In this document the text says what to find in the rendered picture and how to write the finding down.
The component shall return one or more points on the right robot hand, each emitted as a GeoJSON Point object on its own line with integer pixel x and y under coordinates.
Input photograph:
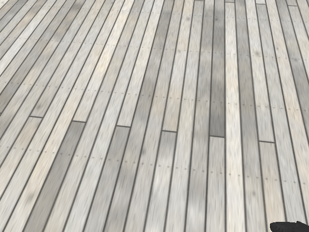
{"type": "Point", "coordinates": [286, 226]}

